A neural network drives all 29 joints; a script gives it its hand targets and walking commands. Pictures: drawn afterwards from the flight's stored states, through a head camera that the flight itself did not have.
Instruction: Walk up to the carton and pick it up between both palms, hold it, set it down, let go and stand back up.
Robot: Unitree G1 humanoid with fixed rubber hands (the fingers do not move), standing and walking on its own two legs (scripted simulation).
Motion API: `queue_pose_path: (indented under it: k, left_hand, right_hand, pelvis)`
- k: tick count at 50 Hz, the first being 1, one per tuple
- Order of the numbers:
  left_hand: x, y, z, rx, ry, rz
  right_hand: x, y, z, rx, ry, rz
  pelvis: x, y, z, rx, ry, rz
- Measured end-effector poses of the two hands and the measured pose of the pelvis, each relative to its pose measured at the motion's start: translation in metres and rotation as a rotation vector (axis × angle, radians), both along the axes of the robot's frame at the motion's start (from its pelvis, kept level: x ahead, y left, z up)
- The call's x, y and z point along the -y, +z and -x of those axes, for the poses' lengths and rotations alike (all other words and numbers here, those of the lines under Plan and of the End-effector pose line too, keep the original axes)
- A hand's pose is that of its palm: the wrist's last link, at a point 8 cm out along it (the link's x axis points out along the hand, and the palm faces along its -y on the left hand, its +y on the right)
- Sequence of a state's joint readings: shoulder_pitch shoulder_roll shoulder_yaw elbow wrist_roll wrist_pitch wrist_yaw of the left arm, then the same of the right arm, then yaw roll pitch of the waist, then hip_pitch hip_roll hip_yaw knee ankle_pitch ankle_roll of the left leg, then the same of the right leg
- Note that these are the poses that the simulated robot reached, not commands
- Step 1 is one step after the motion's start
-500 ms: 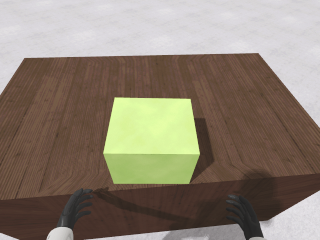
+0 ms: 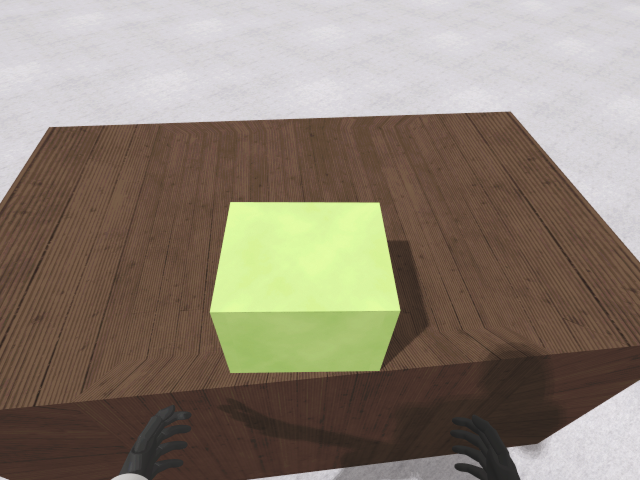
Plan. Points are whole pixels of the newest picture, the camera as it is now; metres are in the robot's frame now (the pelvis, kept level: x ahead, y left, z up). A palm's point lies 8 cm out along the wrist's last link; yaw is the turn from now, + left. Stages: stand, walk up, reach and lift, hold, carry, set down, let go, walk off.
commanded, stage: set down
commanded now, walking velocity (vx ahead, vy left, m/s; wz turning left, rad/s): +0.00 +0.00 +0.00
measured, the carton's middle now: (305, 287) +0.41 +0.06 -0.03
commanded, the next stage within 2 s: let go in 0.12 s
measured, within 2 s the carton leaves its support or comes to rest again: neither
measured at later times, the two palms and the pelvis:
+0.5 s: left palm (162, 465) +0.16 +0.22 -0.08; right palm out of the picture +0.13 -0.24 -0.08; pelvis -0.01 +0.00 +0.00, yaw -1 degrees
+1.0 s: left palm out of the picture +0.10 +0.25 -0.12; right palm out of the picture +0.04 -0.26 -0.13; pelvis -0.01 +0.01 -0.01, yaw -5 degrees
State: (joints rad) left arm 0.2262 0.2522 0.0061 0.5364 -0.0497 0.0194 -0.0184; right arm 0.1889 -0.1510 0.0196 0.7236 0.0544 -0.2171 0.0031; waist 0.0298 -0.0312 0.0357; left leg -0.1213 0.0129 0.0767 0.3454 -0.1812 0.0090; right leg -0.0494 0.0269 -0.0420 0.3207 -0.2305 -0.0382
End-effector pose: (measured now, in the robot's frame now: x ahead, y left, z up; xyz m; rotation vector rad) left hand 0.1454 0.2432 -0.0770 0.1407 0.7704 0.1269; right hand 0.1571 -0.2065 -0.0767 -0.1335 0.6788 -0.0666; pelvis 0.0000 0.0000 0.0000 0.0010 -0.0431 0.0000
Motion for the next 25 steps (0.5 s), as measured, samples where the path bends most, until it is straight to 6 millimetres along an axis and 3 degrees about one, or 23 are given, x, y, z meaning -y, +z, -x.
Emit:
queue_pose_path:
  k: [11,25]
  left_hand:
    - [0.009,-0.013,0.009,-0.099,-0.016,-0.017]
    - [0.022,-0.008,-0.010,-0.063,-0.049,-0.025]
  right_hand:
    - [0.010,-0.010,0.018,-0.089,0.000,0.032]
    - [0.031,-0.006,0.026,-0.069,-0.013,0.054]
  pelvis:
    - [0.000,-0.001,0.009,-0.008,-0.004,0.001]
    - [0.005,-0.001,0.010,-0.006,-0.017,-0.003]
